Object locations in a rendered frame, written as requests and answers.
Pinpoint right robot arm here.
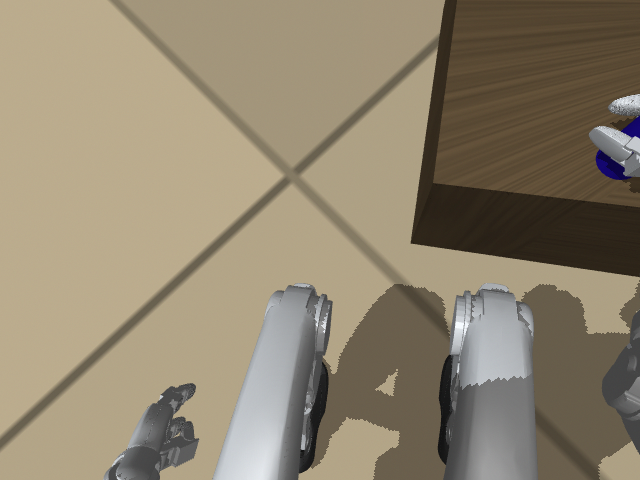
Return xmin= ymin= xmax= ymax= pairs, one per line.
xmin=602 ymin=310 xmax=640 ymax=455

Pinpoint left robot hand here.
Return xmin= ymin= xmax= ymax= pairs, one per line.
xmin=127 ymin=383 xmax=199 ymax=471

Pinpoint left robot arm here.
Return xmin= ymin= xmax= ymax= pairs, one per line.
xmin=103 ymin=446 xmax=162 ymax=480

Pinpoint right robot hand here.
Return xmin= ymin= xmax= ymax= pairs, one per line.
xmin=589 ymin=94 xmax=640 ymax=177

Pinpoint can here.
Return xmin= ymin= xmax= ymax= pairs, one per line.
xmin=596 ymin=115 xmax=640 ymax=180

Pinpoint left robot foot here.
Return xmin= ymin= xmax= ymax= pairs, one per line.
xmin=299 ymin=362 xmax=329 ymax=473

